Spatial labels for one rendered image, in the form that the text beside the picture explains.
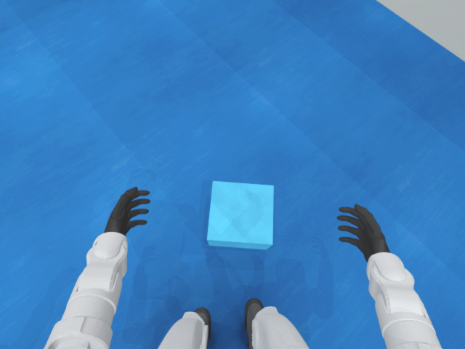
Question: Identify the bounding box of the robot left hand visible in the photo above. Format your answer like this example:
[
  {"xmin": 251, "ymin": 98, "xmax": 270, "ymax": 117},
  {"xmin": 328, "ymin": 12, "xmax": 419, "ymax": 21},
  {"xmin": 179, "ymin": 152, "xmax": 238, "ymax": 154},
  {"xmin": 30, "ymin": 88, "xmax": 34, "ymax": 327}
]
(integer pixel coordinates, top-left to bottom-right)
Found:
[{"xmin": 104, "ymin": 187, "xmax": 150, "ymax": 236}]

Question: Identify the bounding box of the right robot thigh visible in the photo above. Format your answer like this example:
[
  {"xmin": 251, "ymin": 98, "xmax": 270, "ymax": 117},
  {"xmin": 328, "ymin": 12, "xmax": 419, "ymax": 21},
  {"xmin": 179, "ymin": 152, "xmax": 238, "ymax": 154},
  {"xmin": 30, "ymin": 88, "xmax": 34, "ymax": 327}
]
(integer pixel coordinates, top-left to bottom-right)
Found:
[{"xmin": 252, "ymin": 313, "xmax": 309, "ymax": 349}]

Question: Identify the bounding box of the robot left forearm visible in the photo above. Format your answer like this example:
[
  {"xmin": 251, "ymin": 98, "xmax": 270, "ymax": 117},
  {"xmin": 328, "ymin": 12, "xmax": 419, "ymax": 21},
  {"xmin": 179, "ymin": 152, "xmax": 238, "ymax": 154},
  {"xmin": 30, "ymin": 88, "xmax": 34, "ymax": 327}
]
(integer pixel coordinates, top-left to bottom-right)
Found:
[{"xmin": 44, "ymin": 232, "xmax": 128, "ymax": 349}]

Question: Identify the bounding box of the carton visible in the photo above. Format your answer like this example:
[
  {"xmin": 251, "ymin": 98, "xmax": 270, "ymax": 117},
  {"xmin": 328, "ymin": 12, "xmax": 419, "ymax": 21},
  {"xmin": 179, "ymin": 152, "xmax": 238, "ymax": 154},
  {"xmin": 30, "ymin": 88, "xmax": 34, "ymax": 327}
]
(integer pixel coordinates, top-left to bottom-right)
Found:
[{"xmin": 207, "ymin": 181, "xmax": 274, "ymax": 250}]

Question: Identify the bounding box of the robot right hand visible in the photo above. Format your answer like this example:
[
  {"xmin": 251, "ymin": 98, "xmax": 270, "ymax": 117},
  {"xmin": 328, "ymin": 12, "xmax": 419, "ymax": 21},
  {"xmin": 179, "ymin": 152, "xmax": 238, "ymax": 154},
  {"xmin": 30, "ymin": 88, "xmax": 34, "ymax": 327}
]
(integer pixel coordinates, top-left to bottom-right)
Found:
[{"xmin": 337, "ymin": 204, "xmax": 390, "ymax": 262}]

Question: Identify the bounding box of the robot right shin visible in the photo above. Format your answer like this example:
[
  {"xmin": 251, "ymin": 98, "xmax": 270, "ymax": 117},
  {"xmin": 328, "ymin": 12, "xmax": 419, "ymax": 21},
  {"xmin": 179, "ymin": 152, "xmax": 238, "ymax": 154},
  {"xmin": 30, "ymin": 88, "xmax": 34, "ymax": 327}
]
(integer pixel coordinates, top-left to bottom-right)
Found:
[{"xmin": 252, "ymin": 307, "xmax": 279, "ymax": 349}]

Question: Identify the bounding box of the robot right forearm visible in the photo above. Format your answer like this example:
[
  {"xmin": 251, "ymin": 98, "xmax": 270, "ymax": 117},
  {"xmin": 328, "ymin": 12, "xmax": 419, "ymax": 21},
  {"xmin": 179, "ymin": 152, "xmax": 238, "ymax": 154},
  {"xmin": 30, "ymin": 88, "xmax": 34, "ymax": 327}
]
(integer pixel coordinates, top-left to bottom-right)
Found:
[{"xmin": 366, "ymin": 252, "xmax": 442, "ymax": 349}]

